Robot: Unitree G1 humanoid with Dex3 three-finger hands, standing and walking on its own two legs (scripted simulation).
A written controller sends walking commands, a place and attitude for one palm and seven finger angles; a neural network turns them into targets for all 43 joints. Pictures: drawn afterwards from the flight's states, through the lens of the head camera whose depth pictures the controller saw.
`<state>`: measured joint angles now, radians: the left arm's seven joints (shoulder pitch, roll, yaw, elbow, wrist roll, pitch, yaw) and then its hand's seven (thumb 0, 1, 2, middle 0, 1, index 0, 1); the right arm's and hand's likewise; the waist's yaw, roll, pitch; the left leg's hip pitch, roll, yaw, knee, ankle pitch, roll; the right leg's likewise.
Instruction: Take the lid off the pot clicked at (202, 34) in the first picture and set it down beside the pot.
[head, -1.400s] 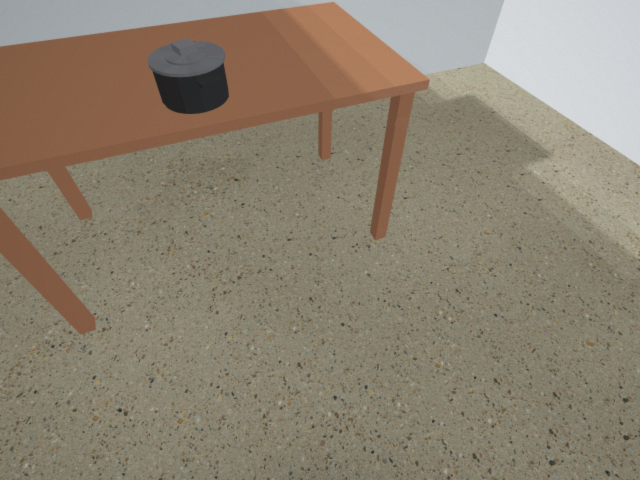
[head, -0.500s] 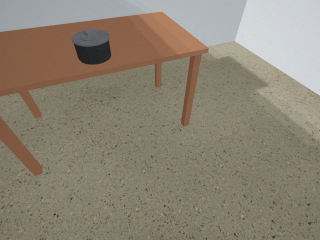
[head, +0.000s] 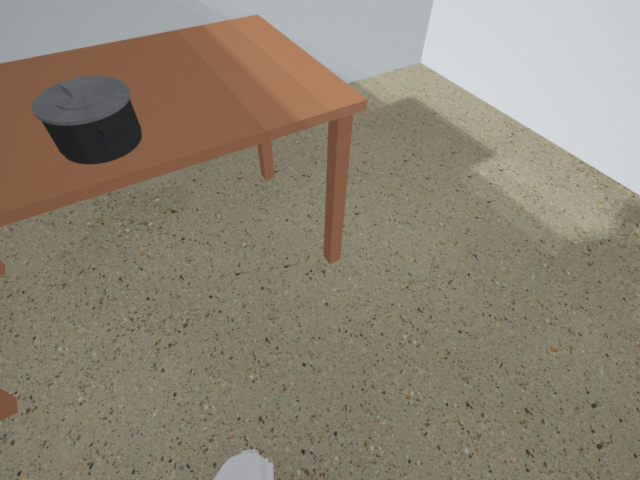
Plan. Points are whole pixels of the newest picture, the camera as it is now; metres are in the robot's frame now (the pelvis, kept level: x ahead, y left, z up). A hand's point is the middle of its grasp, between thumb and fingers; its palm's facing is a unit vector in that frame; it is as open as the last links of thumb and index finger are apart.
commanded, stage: walk to a spot facing it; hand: left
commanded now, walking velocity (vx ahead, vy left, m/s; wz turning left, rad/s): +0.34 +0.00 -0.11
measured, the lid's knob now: (77, 87) +0.79 +0.56 +0.07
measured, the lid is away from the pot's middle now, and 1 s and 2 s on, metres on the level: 0.00 0.00 0.00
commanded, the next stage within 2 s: turn to face it in 0.20 s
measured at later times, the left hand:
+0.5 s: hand (206, 371) +0.31 +0.21 -0.17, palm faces -0.09 -0.98 -0.20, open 7.4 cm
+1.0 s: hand (175, 364) +0.32 +0.28 -0.18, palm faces +0.24 -0.94 -0.24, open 7.4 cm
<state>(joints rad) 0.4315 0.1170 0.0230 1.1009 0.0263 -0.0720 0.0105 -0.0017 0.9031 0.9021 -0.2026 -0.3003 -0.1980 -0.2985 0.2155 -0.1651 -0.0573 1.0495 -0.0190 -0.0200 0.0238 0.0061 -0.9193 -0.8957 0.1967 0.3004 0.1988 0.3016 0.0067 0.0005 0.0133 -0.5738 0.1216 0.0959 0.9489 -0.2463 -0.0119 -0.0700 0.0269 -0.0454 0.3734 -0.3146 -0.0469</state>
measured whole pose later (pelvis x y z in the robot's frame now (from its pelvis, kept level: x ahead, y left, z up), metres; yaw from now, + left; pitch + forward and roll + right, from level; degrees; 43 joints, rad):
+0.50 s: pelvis +0.20 +0.04 +0.00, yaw -5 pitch -1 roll +1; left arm 0.19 0.18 0.05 0.96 0.03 -0.01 0.00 0.00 0.91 0.90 -0.20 -0.30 -0.19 -0.30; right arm 0.34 -0.18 -0.04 1.06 -0.02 -0.04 -0.01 -0.01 -0.93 -0.90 0.20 0.30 0.20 0.30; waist -0.04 -0.02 0.04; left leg -0.17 0.03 0.19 0.47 -0.29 0.03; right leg -0.46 -0.08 -0.08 0.70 -0.21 0.01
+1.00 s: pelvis +0.28 +0.05 -0.01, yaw +12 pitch +1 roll +0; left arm 0.17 0.25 0.08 0.92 0.01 0.05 0.02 0.00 0.91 0.90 -0.20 -0.30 -0.20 -0.30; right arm 0.20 -0.21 -0.05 0.90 -0.02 0.01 0.00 0.00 -0.90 -0.90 0.20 0.30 0.20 0.30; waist -0.02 -0.04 0.06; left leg -0.32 0.00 0.06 0.60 -0.30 0.04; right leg -0.51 -0.09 -0.05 1.12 -0.46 0.08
